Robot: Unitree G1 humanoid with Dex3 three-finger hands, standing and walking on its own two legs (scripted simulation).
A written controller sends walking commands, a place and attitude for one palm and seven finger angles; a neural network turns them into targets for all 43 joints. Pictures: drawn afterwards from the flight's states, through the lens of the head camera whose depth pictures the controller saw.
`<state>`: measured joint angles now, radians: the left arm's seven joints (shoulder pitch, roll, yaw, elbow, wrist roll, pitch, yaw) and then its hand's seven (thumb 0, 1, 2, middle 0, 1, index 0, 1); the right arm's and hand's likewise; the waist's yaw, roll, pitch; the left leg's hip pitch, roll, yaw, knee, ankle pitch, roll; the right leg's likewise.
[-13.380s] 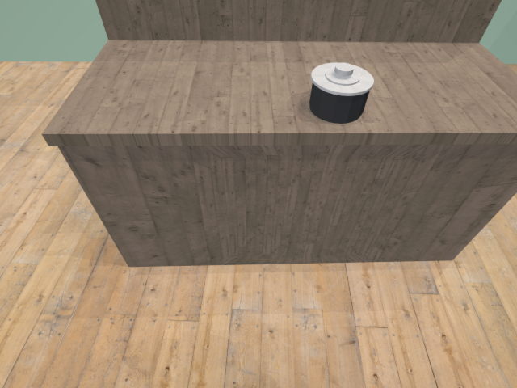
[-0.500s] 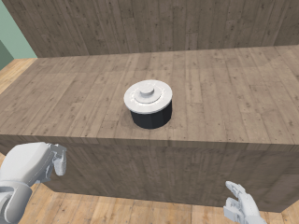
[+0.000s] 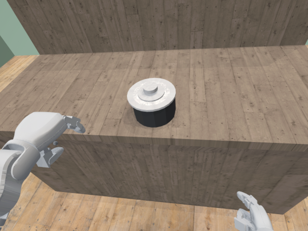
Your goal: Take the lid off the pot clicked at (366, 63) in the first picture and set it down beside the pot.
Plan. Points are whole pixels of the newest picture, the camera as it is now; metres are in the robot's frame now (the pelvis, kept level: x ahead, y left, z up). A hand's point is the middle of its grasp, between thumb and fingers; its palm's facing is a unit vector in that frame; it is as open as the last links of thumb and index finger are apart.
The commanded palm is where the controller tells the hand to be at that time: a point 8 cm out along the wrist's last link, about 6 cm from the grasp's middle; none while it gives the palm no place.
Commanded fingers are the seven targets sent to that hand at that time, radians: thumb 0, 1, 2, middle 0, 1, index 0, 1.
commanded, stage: reach forward and open the fingers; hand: left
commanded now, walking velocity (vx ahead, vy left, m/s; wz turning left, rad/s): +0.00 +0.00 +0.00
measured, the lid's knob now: (150, 87) +0.53 +0.08 +0.09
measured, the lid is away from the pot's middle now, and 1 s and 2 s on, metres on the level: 0.00 0.00 0.00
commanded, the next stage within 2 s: move the open hand above the knob in 0.26 s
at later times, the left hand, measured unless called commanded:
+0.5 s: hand (74, 126) +0.31 +0.23 +0.15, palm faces -0.14 -0.04 -0.99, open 10.1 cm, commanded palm +0.30 +0.23 +0.22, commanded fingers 0.00 -0.33 1.50 -0.84 -0.08 -0.84 -0.08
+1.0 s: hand (98, 95) +0.39 +0.18 +0.18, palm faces -0.04 -0.10 -0.99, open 10.1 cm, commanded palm +0.37 +0.17 +0.22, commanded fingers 0.00 -0.33 1.50 -0.84 -0.08 -0.84 -0.08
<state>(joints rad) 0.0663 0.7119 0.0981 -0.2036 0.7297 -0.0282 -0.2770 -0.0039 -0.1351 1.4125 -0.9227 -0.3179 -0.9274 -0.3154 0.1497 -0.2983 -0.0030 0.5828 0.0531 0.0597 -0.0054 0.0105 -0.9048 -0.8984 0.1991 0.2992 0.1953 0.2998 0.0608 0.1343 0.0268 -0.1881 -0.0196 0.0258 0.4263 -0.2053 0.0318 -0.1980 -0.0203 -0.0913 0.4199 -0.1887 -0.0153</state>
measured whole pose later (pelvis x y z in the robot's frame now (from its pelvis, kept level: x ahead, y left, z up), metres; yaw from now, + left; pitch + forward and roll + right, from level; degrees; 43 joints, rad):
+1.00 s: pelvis +0.02 +0.01 +0.00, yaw +0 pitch +1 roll +1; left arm -0.49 0.51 -0.16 0.08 0.80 0.24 -0.31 0.00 -0.33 1.50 -0.85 -0.09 -0.85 -0.08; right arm 0.14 -0.28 0.02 0.57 0.08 0.13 0.07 0.01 -0.91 -0.90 0.20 0.30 0.19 0.30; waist 0.04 0.13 -0.03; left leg -0.23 -0.05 0.04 0.44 -0.23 0.05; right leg -0.26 -0.05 -0.07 0.48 -0.24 0.00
